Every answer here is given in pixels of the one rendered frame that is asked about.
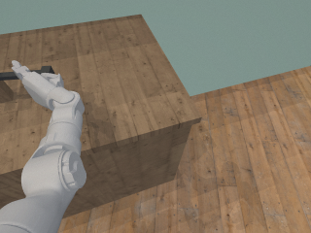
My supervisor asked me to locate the robot left hand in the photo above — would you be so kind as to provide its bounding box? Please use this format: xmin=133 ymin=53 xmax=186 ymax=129
xmin=12 ymin=60 xmax=64 ymax=109

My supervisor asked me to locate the counter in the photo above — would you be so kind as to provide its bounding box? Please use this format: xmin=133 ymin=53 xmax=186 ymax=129
xmin=0 ymin=14 xmax=202 ymax=218

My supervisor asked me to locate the left robot forearm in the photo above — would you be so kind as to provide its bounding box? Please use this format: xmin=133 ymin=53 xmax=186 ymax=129
xmin=21 ymin=86 xmax=85 ymax=195

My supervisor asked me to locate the tap lever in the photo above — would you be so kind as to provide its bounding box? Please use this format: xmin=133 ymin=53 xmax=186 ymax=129
xmin=0 ymin=65 xmax=55 ymax=81

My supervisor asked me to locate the left robot upper arm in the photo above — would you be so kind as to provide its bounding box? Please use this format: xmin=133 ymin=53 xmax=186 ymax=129
xmin=0 ymin=150 xmax=86 ymax=233

